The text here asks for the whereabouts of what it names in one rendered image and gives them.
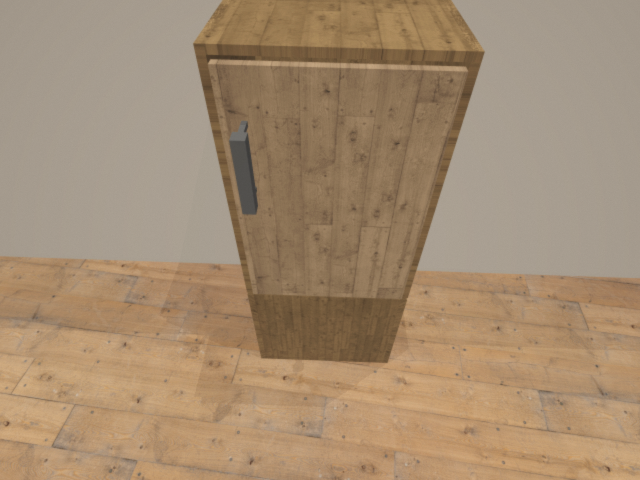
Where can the handle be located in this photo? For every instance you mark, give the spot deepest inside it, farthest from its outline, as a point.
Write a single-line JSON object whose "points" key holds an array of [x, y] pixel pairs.
{"points": [[241, 156]]}

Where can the cupboard door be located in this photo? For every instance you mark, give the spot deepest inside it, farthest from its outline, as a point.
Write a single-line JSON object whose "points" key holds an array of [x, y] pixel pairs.
{"points": [[345, 159]]}

